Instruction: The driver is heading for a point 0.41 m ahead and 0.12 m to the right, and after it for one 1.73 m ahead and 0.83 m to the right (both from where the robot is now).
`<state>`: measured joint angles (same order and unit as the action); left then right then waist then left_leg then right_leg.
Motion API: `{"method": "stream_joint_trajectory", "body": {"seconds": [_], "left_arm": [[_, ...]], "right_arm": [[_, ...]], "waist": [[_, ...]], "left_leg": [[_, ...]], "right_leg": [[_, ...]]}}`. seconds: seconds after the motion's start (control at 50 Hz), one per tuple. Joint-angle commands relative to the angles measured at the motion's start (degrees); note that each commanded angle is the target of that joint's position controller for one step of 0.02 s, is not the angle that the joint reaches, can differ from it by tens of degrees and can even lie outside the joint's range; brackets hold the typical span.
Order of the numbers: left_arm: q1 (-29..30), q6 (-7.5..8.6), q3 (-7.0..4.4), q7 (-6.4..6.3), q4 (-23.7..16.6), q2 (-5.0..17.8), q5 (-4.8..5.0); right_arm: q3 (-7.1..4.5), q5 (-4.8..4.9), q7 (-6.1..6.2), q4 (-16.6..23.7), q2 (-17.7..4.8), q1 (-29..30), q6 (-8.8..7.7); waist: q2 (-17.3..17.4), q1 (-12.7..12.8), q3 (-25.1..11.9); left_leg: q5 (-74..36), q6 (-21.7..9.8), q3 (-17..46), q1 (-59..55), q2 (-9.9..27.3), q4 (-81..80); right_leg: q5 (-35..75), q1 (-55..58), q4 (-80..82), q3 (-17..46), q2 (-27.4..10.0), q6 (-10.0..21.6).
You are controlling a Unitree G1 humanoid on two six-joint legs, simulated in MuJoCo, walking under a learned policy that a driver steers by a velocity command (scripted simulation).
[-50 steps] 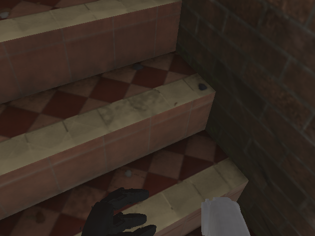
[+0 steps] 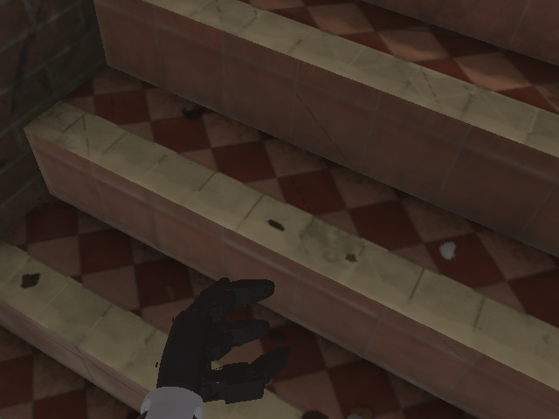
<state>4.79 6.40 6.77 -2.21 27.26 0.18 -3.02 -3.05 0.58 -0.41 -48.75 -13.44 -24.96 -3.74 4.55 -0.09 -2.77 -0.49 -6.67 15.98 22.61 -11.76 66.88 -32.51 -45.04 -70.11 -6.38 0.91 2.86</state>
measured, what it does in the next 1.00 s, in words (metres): climbs, turning right: left foot, then right foot 0.20 m higher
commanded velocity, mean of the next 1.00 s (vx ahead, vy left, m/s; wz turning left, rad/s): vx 0.72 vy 0.00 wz -0.57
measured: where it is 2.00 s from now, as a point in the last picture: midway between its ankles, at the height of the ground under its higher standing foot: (165, 366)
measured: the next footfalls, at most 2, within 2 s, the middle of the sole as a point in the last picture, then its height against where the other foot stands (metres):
left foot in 0.30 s outside the picture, level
right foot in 0.68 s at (295, 379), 0.20 m higher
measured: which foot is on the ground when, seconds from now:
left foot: up 0.00-0.28, down 0.30-0.64, up 0.66-1.00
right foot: down 0.00-0.28, up 0.30-0.66, down 0.68-1.00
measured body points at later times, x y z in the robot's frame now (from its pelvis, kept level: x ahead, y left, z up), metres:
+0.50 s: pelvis +0.28 +0.10 +0.12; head +0.29 +0.13 +0.57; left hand +0.57 +0.23 +0.08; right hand +0.20 -0.13 -0.01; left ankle +0.26 +0.24 -0.61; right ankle +0.26 -0.03 -0.21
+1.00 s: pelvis +0.43 +0.12 +0.30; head +0.41 +0.10 +0.75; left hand +0.65 +0.26 +0.19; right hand +0.53 -0.15 +0.25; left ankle +0.53 +0.23 -0.18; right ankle +0.41 -0.01 -0.42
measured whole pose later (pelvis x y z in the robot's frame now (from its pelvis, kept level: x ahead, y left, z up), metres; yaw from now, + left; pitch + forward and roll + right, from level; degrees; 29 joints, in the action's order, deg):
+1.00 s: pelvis +0.43 +0.12 +0.30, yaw -36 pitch +2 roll +2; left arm -15.8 -4.0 0.7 -3.1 39.7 9.6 -1.9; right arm 4.7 -2.2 1.0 -30.4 -7.8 -2.3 -2.4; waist 1.0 2.8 -3.0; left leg 7.5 2.5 3.9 57.6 -3.9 110.1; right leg -17.3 -26.5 -42.8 19.5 9.9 5.4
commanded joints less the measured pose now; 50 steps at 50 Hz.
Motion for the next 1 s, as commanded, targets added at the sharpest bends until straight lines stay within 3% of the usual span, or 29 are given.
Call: {"method": "stream_joint_trajectory", "body": {"seconds": [0.02,0.04,0.08,0.14,0.18,0.2,0.22,0.26,0.28,0.3,0.32,0.34,0.38,0.44,0.46,0.52,0.56,0.6,0.62,0.64,0.66,0.68,0.7,0.72,0.74,0.78,0.84,0.9,1.0], "left_arm": [[-14.7,-0.68,-8.54,-2.9,7.2,10.1,3.71],[-16.8,-0.79,-6.73,-1.71,11.7,4.0,4.09],[-16.5,-1.17,-6.04,-0.79,18.4,2.3,3.04],[-17.3,-1.82,-6.92,-0.68,21.1,8.7,3.83],[-14.2,-1.81,-9.32,-1.42,18.1,17.4,5.11],[-22.4,-1.55,-10.25,-1.37,19.7,19.5,5.22],[-20.9,-0.44,-10.38,-0.97,18.5,21.2,4.46],[-12.1,0.95,-11.8,1.36,14.9,29.7,3.41],[-11.7,0.65,-11.14,1.64,13.9,26.7,2.52],[-8.3,0.96,-7.7,1.17,10.8,14.8,1.77],[-19.3,2.68,-7.2,1.13,9.5,8.7,3.23],[-27.7,3.1,-7.58,1.42,10.6,8.7,5.25],[-9.1,0.84,-4.6,1.81,1.4,2.4,6.24],[-6.5,-2.05,-2.09,5.77,-2.4,-0.9,5.32],[-9.5,-2.95,-1.76,6.71,-3.2,0.3,5.6],[-2.8,-4.97,-1.29,5.95,-7.5,6.5,3.93],[-2.4,-5.27,-1.72,5.26,-6.5,9.8,1.72],[-16.4,-6.63,-5.07,3.84,-1.8,15.2,0.03],[-20.1,-6.93,-6.9,3.91,-0.2,19.5,0.66],[-16.2,-6.99,-7.74,3.98,1.3,21.5,1.56],[-13.6,-8.65,-8.2,2.78,3.4,22.3,2.5],[-10.3,-9.37,-8.91,0.84,2.4,24.2,-1.02],[-12.6,-8.7,-7.43,2.14,4.0,19.6,-2.18],[-20.7,-8.38,-6.99,2.72,6.6,17.8,-1.0],[-23.2,-7.52,-7.14,3.2,10.5,15.6,1.51],[-16.3,-7.41,-7.24,3.54,12.6,13.8,3.35],[-8.5,-7.22,-8.07,2.16,9.6,14.8,3.07],[-7.5,-7.65,-7.71,0.49,7.5,16.8,0.02],[-9.6,-9.55,-8.76,-2.93,2.1,18.8,1.73]], "right_arm": [[0.83,1.82,-1.17,16.9,0.2,8.9,-1.38],[3.59,-0.36,-2.2,18.1,2.8,11.5,-0.11],[5.62,0.96,-3.52,16.9,5.5,7.3,0.21],[8.44,0.92,-2.85,24.1,7.8,19.4,-0.45],[10.64,-1.97,-2.87,27.7,6.8,22.2,-0.42],[9.87,-0.71,-2.53,27.0,5.0,25.8,-0.58],[8.06,0.27,-2.48,26.5,2.4,21.8,-0.82],[1.28,1.69,-0.63,19.9,-8.9,-0.7,0.65],[0.29,1.15,-0.13,16.5,-10.3,-4.4,0.8],[-0.12,-0.39,-0.39,11.8,-11.5,-5.9,1.02],[1.14,-5.75,-0.49,13.7,-12.1,-4.7,0.28],[-0.27,-7.56,-0.68,12.7,-13.8,-5.0,0.52],[1.26,-4.82,-1.15,7.6,-6.2,3.2,1.44],[4.96,-3.85,0.6,-1.4,7.5,2.2,-0.84],[5.38,-3.09,1.18,-2.3,7.5,5.4,-1.07],[5.27,-4.29,1.78,-2.5,0.1,15.9,-0.28],[4.26,-1.58,2.64,-3.3,-7.4,17.7,-0.15],[0.02,-1.75,3.13,-2.2,-23.2,13.4,-0.22],[-1.5,-0.92,2.81,1.6,-25.3,16.2,1.1],[-1.02,-0.16,3.22,5.4,-19.5,14.2,1.44],[0.2,-1.17,2.56,8.1,-12.4,7.6,0.26],[1.91,-2.61,0.42,11.1,-6.8,11.8,-2.26],[2.07,-4.45,-1.11,11.8,-4.2,12.3,-3.88],[3.63,-4.52,-2.13,15.4,-2.2,19.8,-4.11],[5.21,-5.19,-2.3,17.7,2.3,21.7,-3.7],[7.01,-4.17,-2.1,18.3,5.3,18.1,-3.21],[6.73,-5.0,-0.15,19.3,1.8,18.1,-1.97],[6.53,-4.57,0.74,19.9,2.5,21.1,0.15],[5.29,-1.47,2.45,21.7,0.2,21.8,1.88]], "waist": [[-26.8,2.8,-9.4],[-14.9,2.0,-3.1],[-2.5,-6.0,5.2],[-0.1,-6.1,11.4],[1.5,-8.0,3.6],[3.7,-3.8,-1.2],[0.6,-6.1,-6.0],[-7.9,-20.6,-12.2],[-7.2,-21.8,-9.8],[-0.4,-16.6,-3.0],[12.2,-7.3,-11.6],[10.1,-4.5,-21.3],[7.4,-5.0,-6.0],[2.2,-0.6,2.1],[1.5,4.0,3.4],[0.3,9.0,5.0],[-1.7,12.7,-3.1],[7.6,17.1,-16.5],[8.3,16.6,-19.4],[2.4,10.6,-17.1],[-12.4,3.1,-17.6],[-29.4,1.4,-21.0],[-22.1,0.2,-24.4],[-12.2,4.0,-19.3],[-5.0,0.5,-6.4],[-6.3,-5.9,3.0],[-4.2,-7.8,4.5],[-10.0,-5.2,-2.2],[-10.7,-0.8,-3.3]], "left_leg": [[22.3,6.7,4.8,44.5,7.4,65.7],[22.0,3.7,2.3,42.5,11.3,62.8],[21.0,1.5,1.8,36.4,14.7,53.2],[23.7,5.1,-4.7,43.2,18.7,43.8],[17.9,6.2,-16.6,10.8,21.7,1.7],[15.8,8.7,-23.2,-5.4,18.0,-5.2],[7.6,9.8,-20.9,-17.4,17.1,-8.4],[7.6,7.9,-21.0,-29.6,14.0,-29.1],[0.1,7.6,-19.9,-31.5,14.9,-36.7],[-21.4,8.5,-7.6,-33.5,22.9,-35.6],[-57.6,4.2,13.4,-37.9,37.7,-31.3],[-43.8,-2.7,24.0,-44.4,45.4,-38.8],[5.2,-5.0,14.6,-38.9,39.5,-48.3],[3.2,-0.6,-2.6,-24.3,33.4,-48.2],[7.0,1.8,-8.6,-17.7,33.0,-51.3],[-2.0,1.8,-24.6,3.8,28.6,-65.6],[-56.6,0.0,-36.6,7.9,22.4,-64.6],[-115.7,-5.1,-30.8,-14.0,30.3,-46.7],[-119.0,-6.6,-28.3,-24.5,30.7,-33.2],[-105.4,-5.9,-25.9,-21.8,28.7,-20.3],[-41.2,-1.3,-20.4,3.9,21.1,1.8],[1.0,1.9,-12.5,22.1,8.3,36.3],[6.5,1.2,-2.4,31.4,8.2,54.6],[6.5,0.2,-4.4,34.0,8.1,57.3],[8.8,0.8,-6.4,38.1,8.8,56.9],[13.1,2.8,-9.7,38.2,10.3,54.4],[5.7,5.3,-14.8,29.6,11.5,39.2],[1.6,7.2,-16.8,25.5,8.5,49.2],[12.3,11.1,-6.4,32.0,7.8,38.1]], "right_leg": [[10.2,44.0,37.7,58.7,-26.7,19.0],[-0.1,31.9,38.6,45.3,-20.3,14.0],[-3.5,14.1,43.8,31.4,-16.0,8.0],[2.9,8.0,47.5,21.0,-12.8,8.3],[8.5,-3.9,51.8,8.4,-4.8,4.9],[9.1,-5.6,54.5,10.2,-6.2,7.8],[18.7,-3.1,52.7,14.0,-8.6,8.7],[53.6,17.9,33.5,12.9,-6.9,5.2],[54.0,19.2,20.6,11.7,-6.0,2.4],[18.4,4.0,-8.4,12.5,-2.7,0.8],[10.3,-10.5,-40.8,22.3,4.0,-0.4],[12.6,-20.0,-61.0,22.9,4.4,-1.6],[11.5,-39.7,-73.9,13.2,0.3,-1.0],[9.7,-40.1,-82.6,17.1,-1.8,4.4],[11.1,-36.5,-74.7,18.5,-2.9,5.2],[17.9,-20.2,-54.0,9.1,-3.0,2.3],[18.2,11.2,-29.5,-2.7,0.6,3.5],[-2.7,21.6,-22.4,-7.6,4.8,2.0],[-7.0,20.6,-8.9,-3.7,6.0,2.9],[-2.4,23.1,10.9,1.7,8.2,5.5],[2.3,39.4,24.2,21.2,2.8,12.3],[2.4,42.1,39.0,46.0,-5.9,18.8],[16.5,47.4,35.2,43.1,-6.5,16.2],[6.9,36.2,38.2,45.7,-5.8,13.0],[4.5,26.7,39.2,42.6,-2.9,11.1],[7.3,16.6,39.1,30.5,2.2,9.0],[14.2,3.0,40.3,26.3,4.1,8.8],[19.7,2.0,40.7,33.0,2.6,11.6],[3.9,24.2,43.9,51.9,-2.6,12.2]]}}
Keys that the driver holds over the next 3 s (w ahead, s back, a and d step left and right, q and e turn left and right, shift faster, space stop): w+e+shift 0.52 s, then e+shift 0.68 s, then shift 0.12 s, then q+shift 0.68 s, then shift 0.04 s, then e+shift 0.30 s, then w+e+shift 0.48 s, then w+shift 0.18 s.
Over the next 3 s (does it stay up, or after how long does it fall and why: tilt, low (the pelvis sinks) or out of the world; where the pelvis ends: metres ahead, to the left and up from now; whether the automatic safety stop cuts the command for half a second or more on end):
stays up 0.69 0.23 0.42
